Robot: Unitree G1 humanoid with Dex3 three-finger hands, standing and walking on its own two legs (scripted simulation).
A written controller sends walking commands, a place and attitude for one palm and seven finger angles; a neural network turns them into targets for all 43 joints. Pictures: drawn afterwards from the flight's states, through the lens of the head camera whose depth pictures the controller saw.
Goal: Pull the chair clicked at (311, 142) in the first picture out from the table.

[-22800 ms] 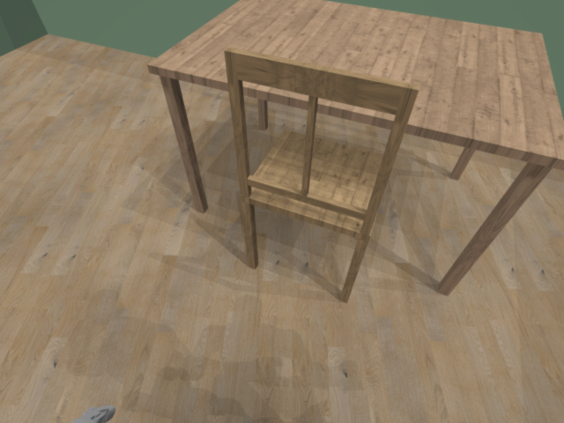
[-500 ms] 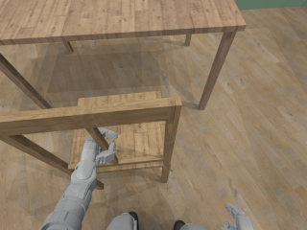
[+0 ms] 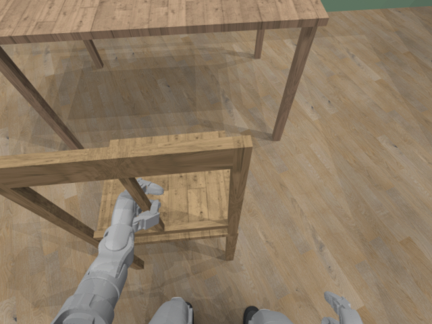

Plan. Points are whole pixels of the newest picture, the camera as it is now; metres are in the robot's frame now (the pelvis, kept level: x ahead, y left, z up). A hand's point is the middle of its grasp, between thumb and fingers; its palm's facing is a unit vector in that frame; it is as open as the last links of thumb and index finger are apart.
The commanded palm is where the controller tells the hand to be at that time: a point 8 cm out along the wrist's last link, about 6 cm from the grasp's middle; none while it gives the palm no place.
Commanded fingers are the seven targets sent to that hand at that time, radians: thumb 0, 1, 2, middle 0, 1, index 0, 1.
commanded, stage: step backward, pulling the chair out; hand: left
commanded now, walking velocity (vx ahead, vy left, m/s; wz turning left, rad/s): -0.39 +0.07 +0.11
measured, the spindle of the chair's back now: (146, 207) +0.34 +0.17 -0.08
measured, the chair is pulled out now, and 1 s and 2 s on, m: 0.45 0.65 0.65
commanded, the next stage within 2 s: stop walking, hand still on the chair in 0.32 s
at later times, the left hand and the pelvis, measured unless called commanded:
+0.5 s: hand (151, 281) +0.19 +0.13 -0.07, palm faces +0.00 -0.98 -0.20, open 5.0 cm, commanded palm +0.17 +0.19 -0.05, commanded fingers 0.00 0.90 0.90 -0.50 -1.45 -0.50 -1.45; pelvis -0.12 +0.00 -0.01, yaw +3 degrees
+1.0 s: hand (140, 323) +0.13 +0.14 -0.07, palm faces -0.05 -0.98 -0.20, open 5.1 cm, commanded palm +0.12 +0.19 -0.05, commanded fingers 0.00 0.90 0.90 -0.50 -1.45 -0.50 -1.45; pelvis -0.12 +0.02 +0.00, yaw +0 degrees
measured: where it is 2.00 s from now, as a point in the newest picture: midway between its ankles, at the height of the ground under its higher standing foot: outside the picture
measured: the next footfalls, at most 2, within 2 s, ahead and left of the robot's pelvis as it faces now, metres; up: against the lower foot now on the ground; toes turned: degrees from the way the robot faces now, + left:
left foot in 0.10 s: +0.01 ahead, +0.14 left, +0.00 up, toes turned +2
right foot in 0.30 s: -0.01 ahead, -0.13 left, +0.00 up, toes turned -1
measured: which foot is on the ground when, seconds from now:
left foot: up 0.00-0.08, down 0.10-0.34, up 0.36-0.48, down 0.50-1.00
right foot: down 0.00-0.16, up 0.18-0.28, down 0.30-1.00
